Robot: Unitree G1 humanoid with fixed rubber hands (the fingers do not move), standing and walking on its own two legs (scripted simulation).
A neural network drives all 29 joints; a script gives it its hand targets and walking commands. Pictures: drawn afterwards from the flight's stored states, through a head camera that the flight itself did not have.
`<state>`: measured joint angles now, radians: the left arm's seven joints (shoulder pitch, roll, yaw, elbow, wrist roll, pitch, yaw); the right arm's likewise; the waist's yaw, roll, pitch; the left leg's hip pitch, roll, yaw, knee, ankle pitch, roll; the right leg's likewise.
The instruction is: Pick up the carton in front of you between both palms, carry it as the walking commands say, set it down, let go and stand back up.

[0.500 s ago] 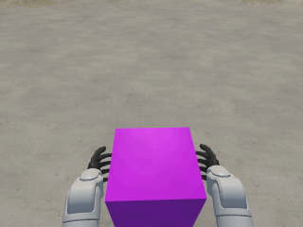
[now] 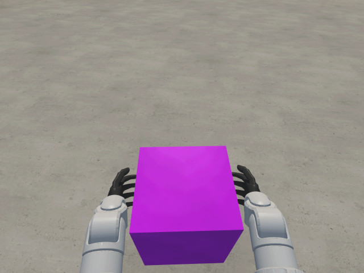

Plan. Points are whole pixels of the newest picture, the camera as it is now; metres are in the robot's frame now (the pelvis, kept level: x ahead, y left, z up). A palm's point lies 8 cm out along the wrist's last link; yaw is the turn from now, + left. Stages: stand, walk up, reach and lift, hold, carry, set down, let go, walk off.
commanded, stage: carry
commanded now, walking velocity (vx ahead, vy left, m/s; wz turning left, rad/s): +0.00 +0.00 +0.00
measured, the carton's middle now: (183, 207) +0.31 +0.00 -0.04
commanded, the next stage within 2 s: hold in 0.40 s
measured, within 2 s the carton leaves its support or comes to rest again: neither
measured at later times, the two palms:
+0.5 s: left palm (113, 208) +0.27 +0.15 +0.04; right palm (251, 204) +0.27 -0.15 +0.04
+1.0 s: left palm (107, 215) +0.25 +0.16 +0.05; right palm (251, 204) +0.26 -0.14 +0.05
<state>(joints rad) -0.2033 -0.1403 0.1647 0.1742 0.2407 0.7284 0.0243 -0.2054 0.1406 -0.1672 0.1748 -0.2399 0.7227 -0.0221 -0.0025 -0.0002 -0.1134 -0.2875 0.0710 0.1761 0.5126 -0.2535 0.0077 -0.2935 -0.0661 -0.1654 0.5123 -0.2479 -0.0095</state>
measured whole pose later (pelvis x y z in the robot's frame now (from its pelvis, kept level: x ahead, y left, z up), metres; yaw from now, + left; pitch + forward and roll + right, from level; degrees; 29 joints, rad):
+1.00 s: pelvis -0.03 +0.00 +0.00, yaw +3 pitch -10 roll +0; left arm -0.29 -0.16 0.25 0.30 0.31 0.73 -0.01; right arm -0.29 0.16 -0.26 0.31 -0.31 0.72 0.01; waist 0.00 0.00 0.03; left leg -0.08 -0.02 -0.02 0.43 -0.19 0.01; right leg -0.07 0.02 0.03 0.44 -0.20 -0.01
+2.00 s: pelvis -0.04 +0.00 -0.05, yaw +3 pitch +22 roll -1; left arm -0.66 -0.10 0.40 0.57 0.30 0.20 -0.01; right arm -0.61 0.18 -0.47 0.48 -0.29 0.20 -0.03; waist -0.02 -0.01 0.12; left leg -0.97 -0.05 -0.06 0.87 -0.29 0.01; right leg -0.95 0.05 0.06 0.86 -0.30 0.02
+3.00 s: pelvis -0.08 +0.01 -0.30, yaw +0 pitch +47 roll -5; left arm -1.36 0.19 0.29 0.88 0.20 0.31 0.02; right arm -1.17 0.05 -0.59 0.60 -0.17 0.30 -0.13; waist -0.05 0.00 0.05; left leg -2.12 -0.13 -0.07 1.84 -0.53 -0.01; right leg -2.07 0.12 0.04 1.81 -0.56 0.08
